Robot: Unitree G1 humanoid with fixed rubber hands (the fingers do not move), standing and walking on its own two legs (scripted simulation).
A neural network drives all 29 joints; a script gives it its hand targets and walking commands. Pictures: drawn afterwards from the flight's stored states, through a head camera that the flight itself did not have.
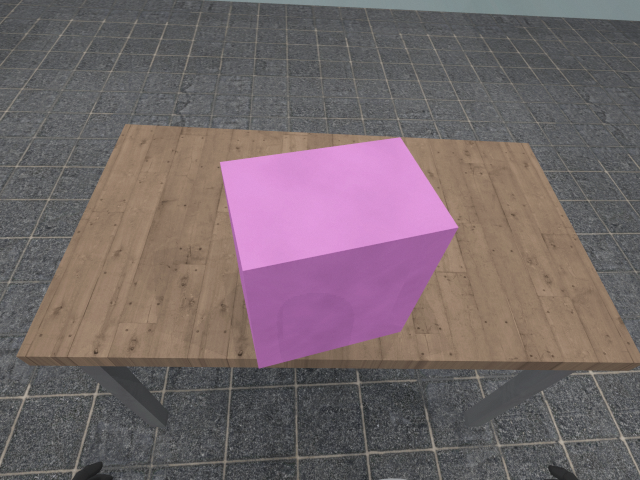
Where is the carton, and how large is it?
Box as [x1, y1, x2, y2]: [220, 137, 458, 368]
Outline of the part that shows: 400,137 220,162 240,278 259,368 400,331 458,227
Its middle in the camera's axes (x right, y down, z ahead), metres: +0.01 +0.03 +0.58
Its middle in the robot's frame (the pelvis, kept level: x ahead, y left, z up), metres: +0.41 +0.00 -0.01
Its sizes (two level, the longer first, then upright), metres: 0.248 0.167 0.284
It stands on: a table, 0.63 m high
